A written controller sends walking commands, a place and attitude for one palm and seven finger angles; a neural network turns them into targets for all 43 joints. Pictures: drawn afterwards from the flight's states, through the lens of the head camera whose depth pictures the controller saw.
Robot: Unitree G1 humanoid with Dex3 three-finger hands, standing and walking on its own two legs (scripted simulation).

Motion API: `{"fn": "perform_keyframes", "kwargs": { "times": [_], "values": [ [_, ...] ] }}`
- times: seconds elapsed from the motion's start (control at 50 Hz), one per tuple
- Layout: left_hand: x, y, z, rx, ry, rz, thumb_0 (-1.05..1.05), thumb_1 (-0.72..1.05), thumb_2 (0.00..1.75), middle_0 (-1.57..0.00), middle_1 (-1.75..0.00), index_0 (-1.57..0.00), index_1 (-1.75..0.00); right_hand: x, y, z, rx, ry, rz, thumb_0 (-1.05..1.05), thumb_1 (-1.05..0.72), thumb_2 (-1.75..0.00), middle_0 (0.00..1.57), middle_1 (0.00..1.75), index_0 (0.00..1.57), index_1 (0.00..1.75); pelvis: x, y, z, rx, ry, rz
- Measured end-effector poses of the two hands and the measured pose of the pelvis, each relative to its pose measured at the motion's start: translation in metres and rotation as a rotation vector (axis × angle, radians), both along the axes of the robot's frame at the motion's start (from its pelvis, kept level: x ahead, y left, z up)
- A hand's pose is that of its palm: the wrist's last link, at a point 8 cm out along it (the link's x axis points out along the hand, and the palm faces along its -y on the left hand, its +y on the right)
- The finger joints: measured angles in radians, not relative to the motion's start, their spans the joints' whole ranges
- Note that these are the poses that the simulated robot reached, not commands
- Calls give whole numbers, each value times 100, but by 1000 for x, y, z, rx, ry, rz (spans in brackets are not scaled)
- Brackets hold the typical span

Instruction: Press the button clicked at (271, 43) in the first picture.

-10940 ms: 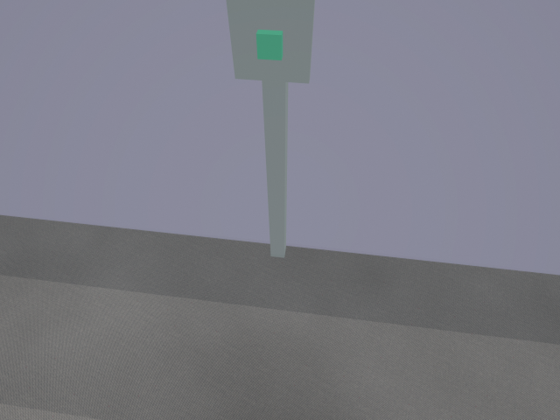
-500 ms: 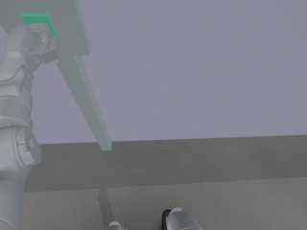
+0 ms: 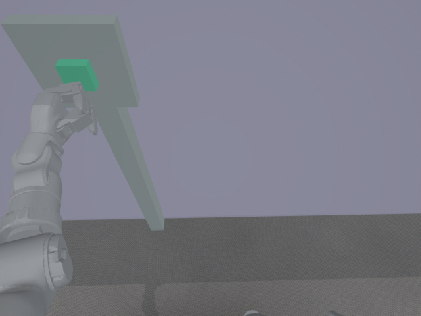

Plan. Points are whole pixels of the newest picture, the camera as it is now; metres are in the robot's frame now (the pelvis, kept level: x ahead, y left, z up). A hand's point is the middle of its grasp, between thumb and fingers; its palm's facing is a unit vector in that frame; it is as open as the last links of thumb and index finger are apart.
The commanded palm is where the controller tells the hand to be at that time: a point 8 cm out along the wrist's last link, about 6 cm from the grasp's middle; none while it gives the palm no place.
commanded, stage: pull the fist back off the button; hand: left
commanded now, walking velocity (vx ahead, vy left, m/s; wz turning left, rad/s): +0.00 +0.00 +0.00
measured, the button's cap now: (78, 74) +0.52 +0.24 +0.17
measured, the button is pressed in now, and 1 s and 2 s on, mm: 0 0 0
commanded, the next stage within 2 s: draw the hand back to the body in 0.36 s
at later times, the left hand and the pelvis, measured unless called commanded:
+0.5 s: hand (78, 138) +0.39 +0.21 +0.14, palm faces -0.01 -1.00 -0.01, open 3.1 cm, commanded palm +0.35 +0.26 +0.14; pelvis +0.01 +0.00 +0.01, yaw +3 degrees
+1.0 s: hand (45, 189) +0.28 +0.22 +0.16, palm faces +0.05 -1.00 -0.07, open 3.1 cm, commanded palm +0.24 +0.27 +0.17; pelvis -0.01 -0.01 +0.01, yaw +2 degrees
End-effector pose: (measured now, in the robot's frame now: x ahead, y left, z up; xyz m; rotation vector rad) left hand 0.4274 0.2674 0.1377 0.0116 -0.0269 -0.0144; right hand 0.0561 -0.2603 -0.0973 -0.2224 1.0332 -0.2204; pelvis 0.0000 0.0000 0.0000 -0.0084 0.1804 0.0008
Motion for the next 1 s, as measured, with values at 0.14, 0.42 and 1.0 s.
{"fn": "perform_keyframes", "kwargs": {
  "times": [0.14,0.42,1.0],
  "values": [
    [-27,12,-4,-26,16,11,2,90,90,-130,-150,-130,-150,48,6,9,9,-93,49,1,-91,-90,20,30,20,30,12,1,4,-1,-36,9],
    [-61,5,3,-21,5,0,2,90,90,-130,-150,-131,-150,115,32,26,24,-263,165,1,-91,-90,20,30,20,30,12,4,6,0,-98,48],
    [-168,6,27,62,-25,66,2,90,90,-130,-150,-131,-150,112,28,47,36,-439,180,1,-91,-90,20,30,20,30,-9,-7,13,14,-212,37]
  ]
}}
